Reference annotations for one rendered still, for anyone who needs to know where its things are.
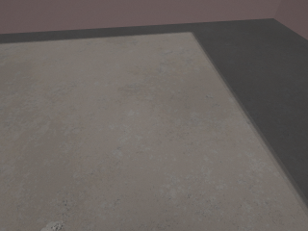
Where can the robot left hand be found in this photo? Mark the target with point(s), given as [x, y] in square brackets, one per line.
[53, 226]

